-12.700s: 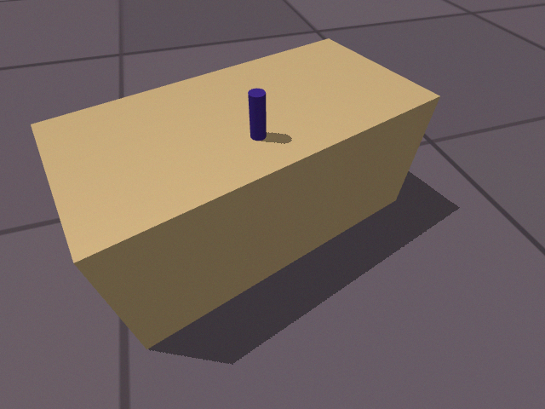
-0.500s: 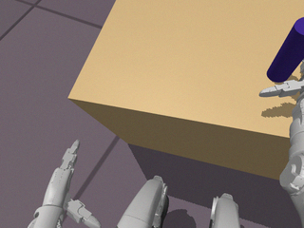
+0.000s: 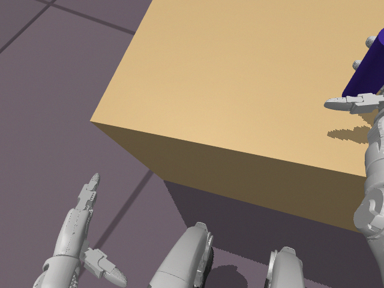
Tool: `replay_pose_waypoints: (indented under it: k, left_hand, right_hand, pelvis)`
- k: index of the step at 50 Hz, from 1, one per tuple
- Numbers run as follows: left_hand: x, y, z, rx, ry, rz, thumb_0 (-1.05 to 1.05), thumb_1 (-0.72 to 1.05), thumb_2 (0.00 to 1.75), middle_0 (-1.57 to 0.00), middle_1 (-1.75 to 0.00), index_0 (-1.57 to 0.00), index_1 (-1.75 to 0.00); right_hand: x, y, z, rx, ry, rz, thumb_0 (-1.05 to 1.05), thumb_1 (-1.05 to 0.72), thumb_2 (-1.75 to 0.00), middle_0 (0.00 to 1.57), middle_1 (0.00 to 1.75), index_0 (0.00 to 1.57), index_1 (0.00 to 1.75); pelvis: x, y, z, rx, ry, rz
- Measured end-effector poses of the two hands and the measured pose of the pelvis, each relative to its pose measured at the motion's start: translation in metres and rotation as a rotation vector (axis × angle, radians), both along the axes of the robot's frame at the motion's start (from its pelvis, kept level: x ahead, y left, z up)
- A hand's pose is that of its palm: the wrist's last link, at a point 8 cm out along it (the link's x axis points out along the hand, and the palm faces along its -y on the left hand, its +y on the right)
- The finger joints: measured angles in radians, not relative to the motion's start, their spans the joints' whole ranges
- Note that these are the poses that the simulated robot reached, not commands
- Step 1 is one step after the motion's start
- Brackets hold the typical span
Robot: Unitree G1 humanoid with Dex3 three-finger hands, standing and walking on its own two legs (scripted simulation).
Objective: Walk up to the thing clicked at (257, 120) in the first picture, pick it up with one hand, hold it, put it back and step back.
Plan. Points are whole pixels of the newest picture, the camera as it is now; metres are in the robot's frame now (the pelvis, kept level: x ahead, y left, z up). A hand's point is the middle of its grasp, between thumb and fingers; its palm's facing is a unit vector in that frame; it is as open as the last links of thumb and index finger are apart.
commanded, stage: close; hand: right
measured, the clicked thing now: (373, 72) +0.56 -0.20 +0.04
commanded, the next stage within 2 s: settle in 0.26 s
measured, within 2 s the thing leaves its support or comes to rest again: leaves its support in 0.56 s
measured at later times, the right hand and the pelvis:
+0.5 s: hand (368, 75) +0.55 -0.19 +0.04, palm faces +0.17 +0.99 +0.00, open 7.5 cm; pelvis +0.00 +0.00 +0.00, yaw +0 degrees
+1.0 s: hand out of the picture +0.56 -0.20 +0.09, palm faces +0.17 +0.99 +0.00, open 7.4 cm; pelvis +0.01 +0.00 +0.03, yaw -1 degrees
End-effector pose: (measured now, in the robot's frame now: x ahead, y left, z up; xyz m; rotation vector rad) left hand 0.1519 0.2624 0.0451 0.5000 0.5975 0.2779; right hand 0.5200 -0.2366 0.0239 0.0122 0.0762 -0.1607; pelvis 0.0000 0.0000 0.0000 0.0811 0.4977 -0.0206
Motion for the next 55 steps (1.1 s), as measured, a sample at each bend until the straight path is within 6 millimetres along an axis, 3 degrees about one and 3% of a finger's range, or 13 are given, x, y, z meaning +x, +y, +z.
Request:
replay_pose_waypoints:
  k: [12,15,24,30,43,55]
  left_hand:
    - [-0.004,0.000,0.005,0.005,-0.007,-0.003,-0.01,-0.53,0.05,-0.06,-0.06,-0.06,-0.05]
    - [-0.004,0.001,0.005,0.015,-0.004,0.001,-0.01,-0.53,0.05,-0.06,-0.06,-0.06,-0.05]
    - [-0.001,-0.008,0.009,-0.011,-0.035,-0.017,-0.01,-0.53,0.05,-0.06,-0.06,-0.07,-0.06]
    - [-0.002,-0.007,0.010,-0.015,-0.018,-0.008,-0.01,-0.54,0.06,-0.07,-0.06,-0.07,-0.06]
    - [0.006,-0.005,0.013,-0.043,-0.015,0.004,-0.01,-0.54,0.06,-0.07,-0.06,-0.07,-0.06]
    - [0.005,-0.003,0.017,-0.052,-0.015,0.009,-0.01,-0.54,0.06,-0.07,-0.06,-0.06,-0.06]
  right_hand:
    - [0.001,-0.004,0.010,-0.009,-0.017,-0.019,-0.01,0.14,-0.50,0.98,0.76,0.98,0.76]
    - [0.005,-0.003,0.015,-0.011,-0.022,-0.016,-0.01,0.10,-0.57,0.97,0.80,1.04,0.82]
    - [0.005,-0.002,0.013,-0.012,-0.010,-0.002,-0.01,0.10,-0.86,0.91,0.96,0.97,0.97]
    - [0.005,-0.007,0.022,-0.013,-0.026,-0.017,-0.02,0.09,-1.08,0.85,1.08,0.92,1.10]
    - [0.011,-0.009,0.056,-0.017,-0.013,-0.008,-0.02,0.12,-1.15,0.82,1.16,0.88,1.18]
    - [0.010,-0.009,0.070,-0.012,-0.023,-0.007,-0.02,0.11,-1.15,0.81,1.18,0.87,1.20]
  pelvis:
    - [-0.002,0.000,0.002,0.003,-0.010,-0.007]
    - [-0.003,-0.001,0.002,0.003,-0.010,-0.004]
    - [-0.002,-0.002,0.004,-0.001,-0.010,-0.002]
    - [0.000,-0.002,0.008,0.001,-0.017,-0.004]
    - [0.006,-0.004,0.022,-0.003,-0.042,-0.007]
    - [0.008,-0.005,0.029,-0.010,-0.059,-0.009]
